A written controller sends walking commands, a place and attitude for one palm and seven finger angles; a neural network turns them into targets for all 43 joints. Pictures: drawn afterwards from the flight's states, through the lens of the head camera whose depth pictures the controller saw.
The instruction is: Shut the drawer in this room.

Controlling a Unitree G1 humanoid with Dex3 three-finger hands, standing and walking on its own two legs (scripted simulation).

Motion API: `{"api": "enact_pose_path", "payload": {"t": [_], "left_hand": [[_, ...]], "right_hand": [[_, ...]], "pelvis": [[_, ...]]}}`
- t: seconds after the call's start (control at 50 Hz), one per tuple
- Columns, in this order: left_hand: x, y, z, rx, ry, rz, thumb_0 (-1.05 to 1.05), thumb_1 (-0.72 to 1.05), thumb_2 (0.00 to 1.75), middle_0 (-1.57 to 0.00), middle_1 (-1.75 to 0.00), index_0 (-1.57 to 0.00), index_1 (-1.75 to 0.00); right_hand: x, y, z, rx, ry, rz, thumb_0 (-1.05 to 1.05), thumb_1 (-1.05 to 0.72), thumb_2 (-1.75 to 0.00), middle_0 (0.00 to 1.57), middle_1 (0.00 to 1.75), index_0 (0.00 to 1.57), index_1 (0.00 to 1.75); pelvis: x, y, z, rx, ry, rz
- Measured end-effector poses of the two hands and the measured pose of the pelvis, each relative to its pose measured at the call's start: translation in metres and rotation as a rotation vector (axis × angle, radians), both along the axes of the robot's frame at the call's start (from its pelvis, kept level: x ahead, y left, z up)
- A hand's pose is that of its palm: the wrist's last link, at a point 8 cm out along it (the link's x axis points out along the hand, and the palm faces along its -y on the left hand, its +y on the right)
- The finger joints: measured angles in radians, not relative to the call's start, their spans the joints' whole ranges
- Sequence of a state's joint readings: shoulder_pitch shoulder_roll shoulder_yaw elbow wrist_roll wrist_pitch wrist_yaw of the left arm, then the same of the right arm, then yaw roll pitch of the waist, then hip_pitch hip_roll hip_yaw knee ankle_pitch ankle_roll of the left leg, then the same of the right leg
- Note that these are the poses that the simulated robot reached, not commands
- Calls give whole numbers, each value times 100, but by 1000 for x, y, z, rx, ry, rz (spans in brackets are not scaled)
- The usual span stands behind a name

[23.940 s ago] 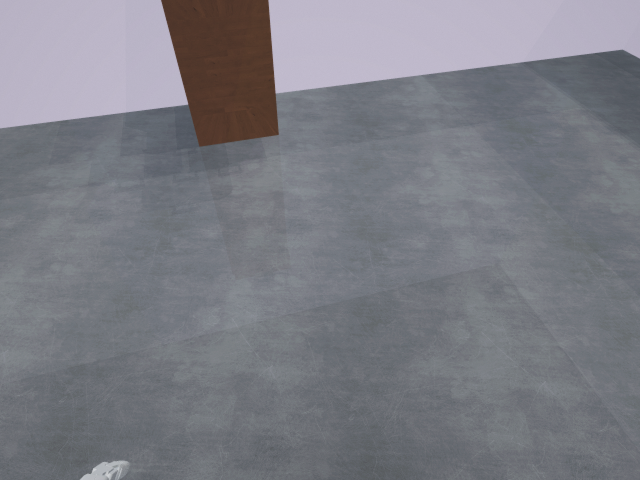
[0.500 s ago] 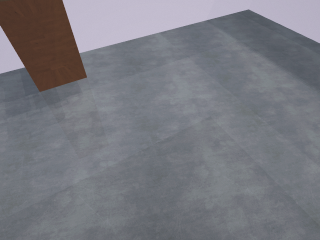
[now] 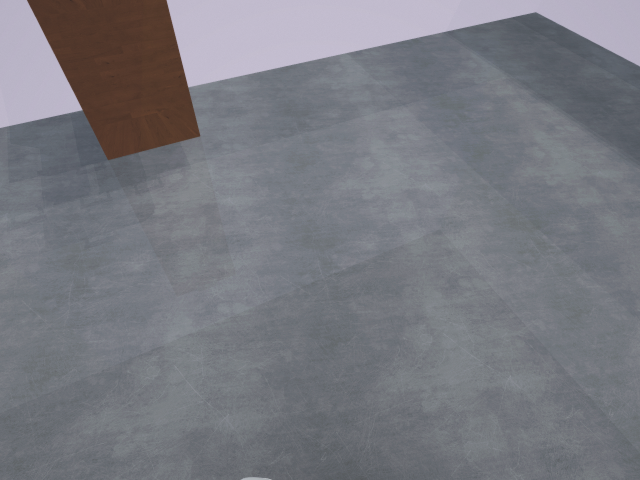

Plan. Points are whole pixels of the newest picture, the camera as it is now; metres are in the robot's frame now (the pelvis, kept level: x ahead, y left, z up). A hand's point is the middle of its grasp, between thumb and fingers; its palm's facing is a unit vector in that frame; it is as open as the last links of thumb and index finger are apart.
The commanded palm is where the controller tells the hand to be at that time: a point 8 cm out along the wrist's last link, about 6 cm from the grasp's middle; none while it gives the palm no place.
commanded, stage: turn or walk to find it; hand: left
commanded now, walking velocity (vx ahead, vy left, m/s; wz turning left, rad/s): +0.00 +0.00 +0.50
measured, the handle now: out of the picture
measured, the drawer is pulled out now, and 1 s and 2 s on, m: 0.22 0.22 0.22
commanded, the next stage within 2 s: stand and wait in 0.18 s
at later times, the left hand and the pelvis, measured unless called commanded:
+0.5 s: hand out of the picture -0.02 +0.15 -0.15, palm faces +0.27 -0.93 -0.26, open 7.4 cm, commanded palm none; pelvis -0.02 -0.04 +0.01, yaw +14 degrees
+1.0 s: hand out of the picture -0.08 +0.16 -0.16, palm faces +0.33 -0.92 -0.23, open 7.4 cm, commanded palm none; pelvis -0.04 -0.02 +0.01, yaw +17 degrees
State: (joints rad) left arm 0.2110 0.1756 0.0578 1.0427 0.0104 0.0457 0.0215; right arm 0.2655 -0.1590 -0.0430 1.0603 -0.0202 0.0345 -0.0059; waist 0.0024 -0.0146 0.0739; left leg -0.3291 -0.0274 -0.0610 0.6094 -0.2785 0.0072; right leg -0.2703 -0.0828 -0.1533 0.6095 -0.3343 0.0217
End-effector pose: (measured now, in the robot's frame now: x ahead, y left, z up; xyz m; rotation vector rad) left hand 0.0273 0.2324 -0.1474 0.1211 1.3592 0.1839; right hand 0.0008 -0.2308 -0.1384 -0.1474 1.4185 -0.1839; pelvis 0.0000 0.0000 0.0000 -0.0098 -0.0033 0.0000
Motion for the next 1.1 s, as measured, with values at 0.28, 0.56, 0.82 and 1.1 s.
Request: {"api": "enact_pose_path", "payload": {"t": [0.28, 0.56, 0.82, 1.1], "left_hand": [[15, -6, 41, 133, -212, 87, 0, 91, 90, -20, -30, -20, -29], [-100, -38, 27, 47, 4, 241, 0, 91, 90, -21, -30, -20, -30], [-157, -21, 12, 2, 116, 338, 1, 91, 90, -20, -30, -20, -29], [-114, -41, 16, 7, -9, 261, 1, 92, 90, -20, -30, -20, -29]], "right_hand": [[58, -45, -8, 19, -88, 163, 0, -90, -89, 20, 30, 21, 30], [132, -27, 11, -2, -175, 336, 0, -91, -90, 20, 30, 20, 29], [118, 37, 15, 35, -195, 407, 0, -91, -89, 20, 30, 21, 30], [54, -15, 2, 22, -83, 312, 0, -92, -89, 20, 30, 20, 30]], "pelvis": [[-15, -37, 4, 16, 14, 169], [-19, -32, 12, 43, 5, 249], [-34, -11, 11, 12, -27, 295], [-35, -28, 10, 19, -36, 290]]}}
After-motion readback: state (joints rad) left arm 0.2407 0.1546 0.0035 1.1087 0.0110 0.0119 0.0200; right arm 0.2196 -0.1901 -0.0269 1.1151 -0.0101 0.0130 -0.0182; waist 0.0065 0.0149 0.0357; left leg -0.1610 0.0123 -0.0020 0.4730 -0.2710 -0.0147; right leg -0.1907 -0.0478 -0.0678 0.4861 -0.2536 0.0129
